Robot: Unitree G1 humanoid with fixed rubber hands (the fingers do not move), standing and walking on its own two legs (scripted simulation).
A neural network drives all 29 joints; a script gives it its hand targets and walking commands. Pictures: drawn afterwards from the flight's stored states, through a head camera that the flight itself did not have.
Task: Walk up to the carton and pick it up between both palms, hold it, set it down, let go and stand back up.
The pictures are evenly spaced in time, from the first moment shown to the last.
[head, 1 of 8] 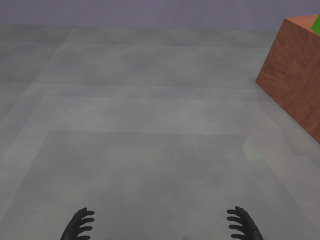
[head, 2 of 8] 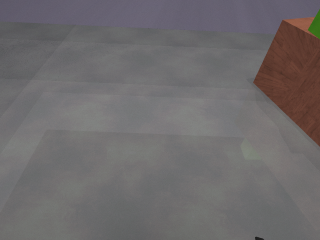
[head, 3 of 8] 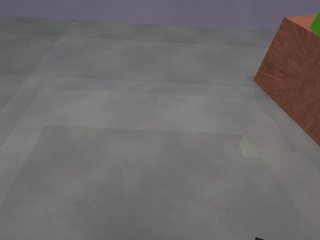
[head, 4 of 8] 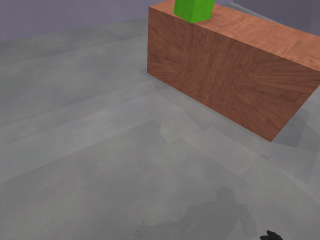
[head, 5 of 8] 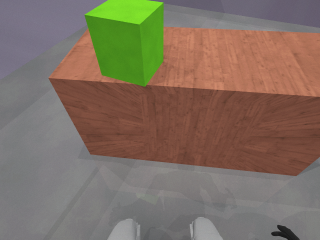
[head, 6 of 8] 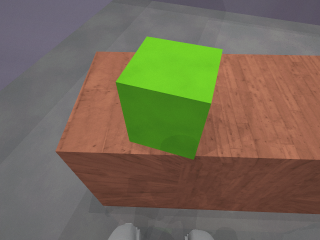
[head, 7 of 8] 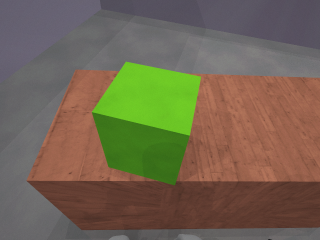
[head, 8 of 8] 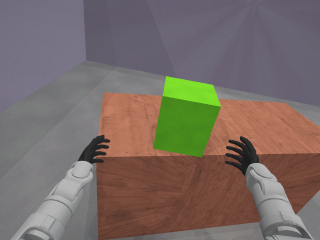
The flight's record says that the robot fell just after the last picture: yes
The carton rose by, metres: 0.00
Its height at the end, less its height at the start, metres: +0.00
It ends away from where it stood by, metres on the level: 0.00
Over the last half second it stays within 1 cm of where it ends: yes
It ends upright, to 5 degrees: yes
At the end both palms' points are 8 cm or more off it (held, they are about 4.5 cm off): yes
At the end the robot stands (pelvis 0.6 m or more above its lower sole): yes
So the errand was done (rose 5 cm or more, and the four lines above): no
